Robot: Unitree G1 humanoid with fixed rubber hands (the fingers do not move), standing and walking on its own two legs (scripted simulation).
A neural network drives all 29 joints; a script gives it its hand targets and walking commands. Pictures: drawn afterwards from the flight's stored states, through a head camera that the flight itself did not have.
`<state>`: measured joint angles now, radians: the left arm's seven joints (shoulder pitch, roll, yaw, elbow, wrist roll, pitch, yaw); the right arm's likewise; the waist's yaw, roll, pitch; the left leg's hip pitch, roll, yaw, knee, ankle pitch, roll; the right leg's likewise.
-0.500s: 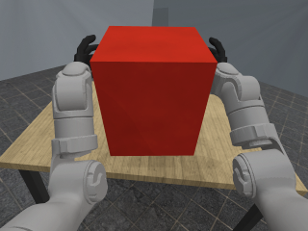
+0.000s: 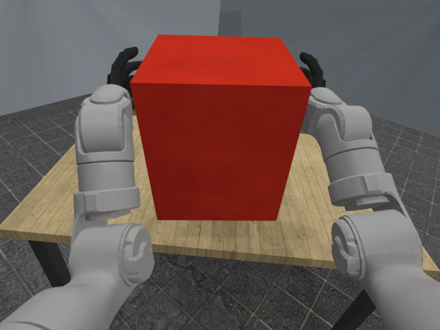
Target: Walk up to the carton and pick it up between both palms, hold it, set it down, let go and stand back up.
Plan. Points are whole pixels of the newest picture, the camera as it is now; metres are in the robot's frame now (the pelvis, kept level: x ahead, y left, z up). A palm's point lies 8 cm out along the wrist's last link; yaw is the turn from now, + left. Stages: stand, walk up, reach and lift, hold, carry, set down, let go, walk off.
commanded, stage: hold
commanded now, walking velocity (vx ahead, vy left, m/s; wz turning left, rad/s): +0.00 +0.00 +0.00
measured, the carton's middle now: (218, 129) +0.37 +0.00 +0.25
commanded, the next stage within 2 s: none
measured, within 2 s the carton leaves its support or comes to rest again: neither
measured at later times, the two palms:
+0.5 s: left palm (114, 101) +0.36 +0.17 +0.30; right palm (304, 102) +0.36 -0.13 +0.31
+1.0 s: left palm (117, 94) +0.36 +0.16 +0.31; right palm (308, 100) +0.37 -0.14 +0.32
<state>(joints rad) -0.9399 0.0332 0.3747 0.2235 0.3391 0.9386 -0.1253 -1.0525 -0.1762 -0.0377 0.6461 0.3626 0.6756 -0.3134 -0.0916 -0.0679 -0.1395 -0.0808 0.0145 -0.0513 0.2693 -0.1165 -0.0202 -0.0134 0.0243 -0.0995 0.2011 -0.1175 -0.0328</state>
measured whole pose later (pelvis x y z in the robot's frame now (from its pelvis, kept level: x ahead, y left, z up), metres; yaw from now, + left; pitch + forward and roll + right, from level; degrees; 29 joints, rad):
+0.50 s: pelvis +0.00 +0.01 +0.00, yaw +0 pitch -4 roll -1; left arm -0.90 0.02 0.36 0.18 0.34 0.94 -0.11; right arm -1.02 -0.17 -0.05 0.62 0.35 0.67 -0.31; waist -0.09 -0.08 -0.14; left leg -0.09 0.01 -0.05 0.28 -0.12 -0.01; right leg -0.02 0.02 -0.10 0.21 -0.12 -0.03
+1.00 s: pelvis +0.01 +0.00 +0.00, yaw +0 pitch -4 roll -1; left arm -0.90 0.03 0.36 0.16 0.34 0.95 -0.13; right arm -1.01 -0.18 -0.01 0.58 0.38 0.68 -0.33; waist -0.09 -0.06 -0.14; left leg -0.07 0.01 -0.05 0.27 -0.12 -0.02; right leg 0.01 0.02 -0.09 0.18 -0.12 -0.03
